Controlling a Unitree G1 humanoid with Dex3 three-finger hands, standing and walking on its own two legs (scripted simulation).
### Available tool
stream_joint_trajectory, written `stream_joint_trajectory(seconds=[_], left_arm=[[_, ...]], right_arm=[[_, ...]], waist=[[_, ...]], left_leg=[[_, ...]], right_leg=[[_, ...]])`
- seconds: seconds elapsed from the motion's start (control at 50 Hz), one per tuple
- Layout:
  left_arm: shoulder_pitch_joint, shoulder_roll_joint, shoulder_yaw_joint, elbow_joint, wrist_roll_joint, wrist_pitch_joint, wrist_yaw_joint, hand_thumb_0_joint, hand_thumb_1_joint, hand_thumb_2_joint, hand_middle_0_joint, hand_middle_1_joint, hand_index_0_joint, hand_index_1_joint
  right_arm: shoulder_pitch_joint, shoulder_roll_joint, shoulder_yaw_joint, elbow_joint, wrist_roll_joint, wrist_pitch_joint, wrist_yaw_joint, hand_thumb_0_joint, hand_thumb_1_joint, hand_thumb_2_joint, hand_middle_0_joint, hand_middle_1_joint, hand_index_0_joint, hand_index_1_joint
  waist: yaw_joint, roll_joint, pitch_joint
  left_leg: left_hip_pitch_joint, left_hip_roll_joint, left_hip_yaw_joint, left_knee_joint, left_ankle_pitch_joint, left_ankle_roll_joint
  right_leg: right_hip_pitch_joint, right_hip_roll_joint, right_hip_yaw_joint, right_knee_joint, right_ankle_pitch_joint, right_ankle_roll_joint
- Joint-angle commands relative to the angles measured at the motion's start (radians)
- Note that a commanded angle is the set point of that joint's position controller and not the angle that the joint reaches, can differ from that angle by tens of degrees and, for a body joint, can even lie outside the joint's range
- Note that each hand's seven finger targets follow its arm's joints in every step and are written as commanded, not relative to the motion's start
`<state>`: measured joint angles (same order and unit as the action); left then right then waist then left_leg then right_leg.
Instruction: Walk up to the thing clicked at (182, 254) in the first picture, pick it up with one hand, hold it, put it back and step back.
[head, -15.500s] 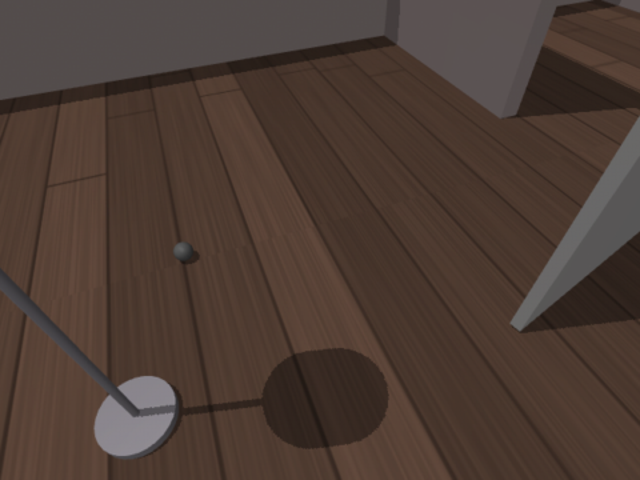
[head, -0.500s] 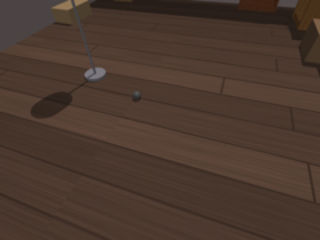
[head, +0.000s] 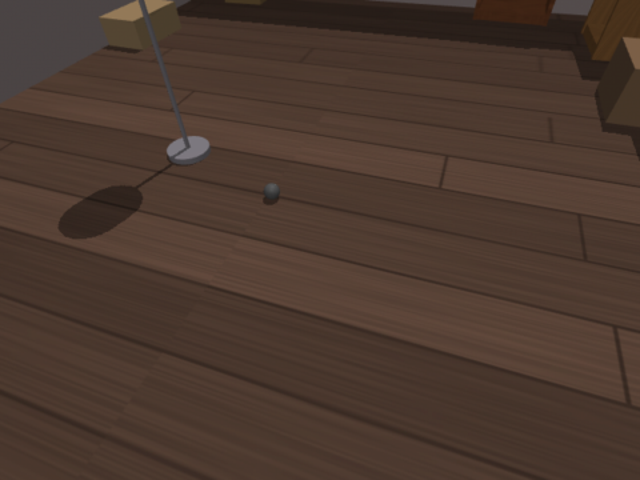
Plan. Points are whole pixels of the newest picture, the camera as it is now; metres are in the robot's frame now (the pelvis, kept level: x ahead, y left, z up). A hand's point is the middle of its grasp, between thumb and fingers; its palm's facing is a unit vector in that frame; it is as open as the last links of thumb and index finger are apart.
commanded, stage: stand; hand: left
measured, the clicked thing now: (271, 191) +1.58 +0.27 -0.74
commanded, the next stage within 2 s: walk up in 0.56 s
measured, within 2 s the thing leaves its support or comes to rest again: neither
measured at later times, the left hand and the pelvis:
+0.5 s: hand out of the picture +0.08 +0.26 -0.15, palm faces +0.00 -0.94 -0.35, open 7.4 cm; pelvis +0.00 +0.00 +0.00, yaw +0 degrees
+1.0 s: hand out of the picture +0.14 +0.36 -0.17, palm faces +0.01 -0.93 -0.37, open 7.4 cm; pelvis +0.11 +0.07 -0.02, yaw +1 degrees
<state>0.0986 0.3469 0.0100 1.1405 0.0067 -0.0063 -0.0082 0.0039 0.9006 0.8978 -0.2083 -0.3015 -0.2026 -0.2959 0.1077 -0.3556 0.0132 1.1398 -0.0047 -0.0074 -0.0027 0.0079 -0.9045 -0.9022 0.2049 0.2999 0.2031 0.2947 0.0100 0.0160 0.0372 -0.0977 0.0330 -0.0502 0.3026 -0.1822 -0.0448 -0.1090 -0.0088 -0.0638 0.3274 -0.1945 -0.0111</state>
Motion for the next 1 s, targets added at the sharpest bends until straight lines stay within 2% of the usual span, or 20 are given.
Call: stream_joint_trajectory(seconds=[0.0, 0.52, 0.54, 0.56, 0.58, 0.6, 0.62, 0.64, 0.66, 0.72, 0.76, 0.8, 0.82, 0.84, 0.86, 0.88, 0.9, 0.92, 0.96, 0.98], left_arm=[[-0.043, 0.228, 0.04, -0.059, 0.0, -0.023, 0.016, 0.0, 0.9, 0.9, -0.2, -0.3, -0.2, -0.3], [-0.032, 0.222, 0.035, -0.064, -0.002, -0.024, 0.015, 0.0, 0.9, 0.9, -0.2, -0.3, -0.2, -0.3], [0.044, 0.336, 0.109, -0.117, 0.017, -0.042, -0.015, 0.0, 0.9, 0.9, -0.2, -0.3, -0.2, -0.3], [0.082, 0.34, 0.118, -0.106, 0.027, -0.043, -0.024, 0.0, 0.9, 0.9, -0.2, -0.3, -0.2, -0.3], [0.131, 0.364, 0.134, -0.105, 0.029, -0.047, -0.027, 0.0, 0.9, 0.9, -0.2, -0.3, -0.2, -0.3], [0.155, 0.391, 0.146, -0.124, 0.035, -0.055, -0.026, 0.0, 0.9, 0.9, -0.2, -0.3, -0.2, -0.3], [0.132, 0.388, 0.146, -0.149, 0.037, -0.067, -0.026, 0.0, 0.9, 0.9, -0.2, -0.3, -0.2, -0.3], [0.091, 0.364, 0.14, -0.164, 0.03, -0.072, -0.026, 0.0, 0.9, 0.9, -0.2, -0.3, -0.2, -0.3], [0.065, 0.356, 0.139, -0.178, 0.032, -0.075, -0.026, 0.0, 0.9, 0.9, -0.2, -0.3, -0.2, -0.3], [-0.008, 0.366, 0.143, -0.23, 0.04, -0.075, -0.039, 0.0, 0.9, 0.9, -0.2, -0.3, -0.2, -0.3], [0.003, 0.353, 0.136, -0.24, 0.032, -0.069, -0.048, 0.0, 0.9, 0.9, -0.2, -0.3, -0.2, -0.3], [-0.026, 0.331, 0.127, -0.259, 0.028, -0.06, -0.057, 0.0, 0.9, 0.9, -0.2, -0.3, -0.2, -0.3], [0.017, 0.288, 0.111, -0.261, 0.032, -0.052, -0.059, 0.0, 0.9, 0.9, -0.2, -0.3, -0.2, -0.3], [0.06, 0.218, 0.088, -0.267, 0.027, -0.048, -0.061, 0.0, 0.9, 0.9, -0.2, -0.3, -0.2, -0.3], [0.041, 0.198, 0.078, -0.289, 0.015, -0.049, -0.055, 0.0, 0.9, 0.9, -0.2, -0.3, -0.2, -0.3], [0.019, 0.291, 0.091, -0.29, 0.018, -0.048, -0.046, 0.0, 0.9, 0.9, -0.2, -0.3, -0.2, -0.3], [0.074, 0.323, 0.091, -0.265, 0.003, -0.049, -0.044, 0.0, 0.9, 0.9, -0.2, -0.3, -0.2, -0.3], [0.151, 0.32, 0.095, -0.225, -0.006, -0.048, -0.048, 0.0, 0.9, 0.9, -0.2, -0.3, -0.2, -0.3], [0.176, 0.336, 0.105, -0.195, 0.001, -0.05, -0.058, 0.0, 0.9, 0.9, -0.2, -0.3, -0.2, -0.3], [0.183, 0.325, 0.106, -0.198, 0.002, -0.046, -0.069, 0.0, 0.9, 0.9, -0.2, -0.3, -0.2, -0.3]], right_arm=[[-0.035, -0.209, -0.037, -0.055, -0.005, -0.016, -0.01, 0.0, -0.9, -0.9, 0.2, 0.3, 0.2, 0.3], [-0.03, -0.211, -0.038, -0.061, -0.004, -0.018, -0.01, 0.0, -0.9, -0.9, 0.2, 0.3, 0.2, 0.3], [0.026, -0.298, -0.108, -0.115, -0.021, -0.038, 0.016, 0.0, -0.9, -0.9, 0.2, 0.3, 0.2, 0.3], [-0.026, -0.291, -0.11, -0.129, -0.031, -0.038, 0.029, 0.0, -0.9, -0.9, 0.2, 0.3, 0.2, 0.3], [-0.113, -0.262, -0.107, -0.173, -0.032, -0.035, 0.038, 0.0, -0.9, -0.9, 0.2, 0.3, 0.2, 0.3], [-0.166, -0.236, -0.106, -0.212, -0.039, -0.033, 0.042, 0.0, -0.9, -0.9, 0.2, 0.3, 0.2, 0.3], [-0.172, -0.232, -0.108, -0.219, -0.042, -0.038, 0.046, 0.0, -0.9, -0.9, 0.2, 0.3, 0.2, 0.3], [-0.132, -0.247, -0.118, -0.208, -0.036, -0.043, 0.053, 0.0, -0.9, -0.9, 0.2, 0.3, 0.2, 0.3], [-0.067, -0.256, -0.126, -0.202, -0.029, -0.047, 0.064, 0.0, -0.9, -0.9, 0.2, 0.3, 0.2, 0.3], [0.008, -0.251, -0.142, -0.199, -0.027, -0.051, 0.089, 0.0, -0.9, -0.9, 0.2, 0.3, 0.2, 0.3], [0.027, -0.236, -0.153, -0.204, -0.034, -0.051, 0.092, 0.0, -0.9, -0.9, 0.2, 0.3, 0.2, 0.3], [0.179, -0.245, -0.173, -0.161, -0.037, -0.054, 0.083, 0.0, -0.9, -0.9, 0.2, 0.3, 0.2, 0.3], [0.263, -0.287, -0.192, -0.134, -0.042, -0.059, 0.072, 0.0, -0.9, -0.9, 0.2, 0.3, 0.2, 0.3], [0.368, -0.363, -0.215, -0.122, -0.05, -0.063, 0.056, 0.0, -0.9, -0.9, 0.2, 0.3, 0.2, 0.3], [0.374, -0.445, -0.214, -0.156, -0.05, -0.073, 0.048, 0.0, -0.9, -0.9, 0.2, 0.3, 0.2, 0.3], [0.23, -0.461, -0.213, -0.203, -0.017, -0.071, 0.05, 0.0, -0.9, -0.9, 0.2, 0.3, 0.2, 0.3], [0.156, -0.427, -0.195, -0.228, -0.011, -0.075, 0.048, 0.0, -0.9, -0.9, 0.2, 0.3, 0.2, 0.3], [0.103, -0.386, -0.178, -0.254, -0.012, -0.082, 0.047, 0.0, -0.9, -0.9, 0.2, 0.3, 0.2, 0.3], [0.089, -0.336, -0.16, -0.265, -0.014, -0.088, 0.046, 0.0, -0.9, -0.9, 0.2, 0.3, 0.2, 0.3], [0.097, -0.334, -0.159, -0.269, -0.014, -0.092, 0.048, 0.0, -0.9, -0.9, 0.2, 0.3, 0.2, 0.3]], waist=[[-0.006, -0.021, -0.067], [-0.005, -0.025, -0.067], [0.009, -0.055, -0.169], [0.045, -0.05, -0.08], [0.087, -0.115, 0.011], [0.128, -0.185, 0.088], [0.12, -0.135, 0.131], [0.085, -0.085, 0.122], [0.049, -0.107, 0.079], [0.004, -0.187, 0.035], [-0.007, -0.173, 0.045], [-0.087, -0.081, 0.004], [-0.117, 0.051, -0.049], [-0.167, 0.289, -0.071], [-0.167, 0.326, -0.054], [-0.11, 0.159, 0.034], [-0.056, 0.061, 0.042], [-0.006, 0.081, 0.048], [0.0, 0.104, 0.072], [-0.001, 0.12, 0.069]], left_leg=[[-0.02, 0.094, -0.054, -0.03, 0.166, 0.053], [0.007, 0.092, -0.049, -0.022, 0.194, 0.049], [-0.06, 0.041, -0.033, 0.104, -0.33, 0.129], [-0.256, 0.026, -0.015, 0.164, -0.445, 0.127], [-0.453, -0.012, 0.057, 0.302, -0.368, 0.103], [-0.615, 0.0, 0.061, 0.507, -0.306, 0.085], [-0.662, 0.05, -0.007, 0.545, -0.267, 0.077], [-0.615, 0.067, -0.049, 0.571, -0.23, 0.072], [-0.563, 0.083, -0.038, 0.532, -0.229, 0.067], [-0.35, 0.085, 0.023, 0.384, -0.217, 0.058], [-0.224, 0.048, 0.089, 0.294, -0.116, 0.041], [0.039, 0.006, 0.157, 0.212, -0.001, 0.04], [0.232, -0.022, 0.148, 0.236, -0.098, 0.058], [0.327, 0.105, -0.085, 0.077, -0.423, 0.118], [0.197, 0.35, -0.638, -0.194, -0.769, 0.202], [0.017, 0.426, -0.707, -0.25, -0.813, 0.294], [0.007, 0.399, -0.547, -0.188, -0.692, 0.283], [-0.002, 0.35, -0.419, -0.152, -0.598, 0.268], [-0.13, 0.281, -0.234, -0.16, -0.484, 0.238], [-0.13, 0.264, -0.181, -0.172, -0.445, 0.235]], right_leg=[[0.039, -0.127, 0.108, -0.056, 0.143, -0.006], [0.026, -0.128, 0.114, -0.056, 0.185, -0.009], [0.117, -0.1, 0.113, 0.018, -0.353, -0.058], [0.12, -0.164, 0.201, -0.009, -0.539, -0.096], [0.161, -0.261, 0.325, -0.108, -0.648, -0.152], [0.173, -0.401, 0.476, -0.226, -0.653, -0.227], [0.142, -0.448, 0.508, -0.25, -0.578, -0.266], [0.101, -0.404, 0.45, -0.236, -0.509, -0.248], [0.107, -0.356, 0.376, -0.234, -0.495, -0.225], [-0.008, -0.286, 0.211, -0.184, -0.392, -0.184], [-0.117, -0.237, 0.133, -0.128, -0.356, -0.16], [-0.273, -0.196, 0.061, 0.036, -0.376, -0.137], [-0.405, -0.143, 0.02, 0.238, -0.377, -0.122], [-0.561, -0.036, -0.06, 0.585, -0.413, -0.09], [-0.649, 0.081, 0.097, 0.822, -0.412, -0.05], [-0.596, -0.012, 0.215, 0.85, -0.346, -0.059], [-0.591, -0.046, 0.227, 0.847, -0.26, -0.049], [-0.565, -0.076, 0.215, 0.808, -0.208, -0.034], [-0.452, -0.102, 0.173, 0.683, -0.15, -0.005], [-0.432, -0.096, 0.146, 0.635, -0.13, 0.009]])
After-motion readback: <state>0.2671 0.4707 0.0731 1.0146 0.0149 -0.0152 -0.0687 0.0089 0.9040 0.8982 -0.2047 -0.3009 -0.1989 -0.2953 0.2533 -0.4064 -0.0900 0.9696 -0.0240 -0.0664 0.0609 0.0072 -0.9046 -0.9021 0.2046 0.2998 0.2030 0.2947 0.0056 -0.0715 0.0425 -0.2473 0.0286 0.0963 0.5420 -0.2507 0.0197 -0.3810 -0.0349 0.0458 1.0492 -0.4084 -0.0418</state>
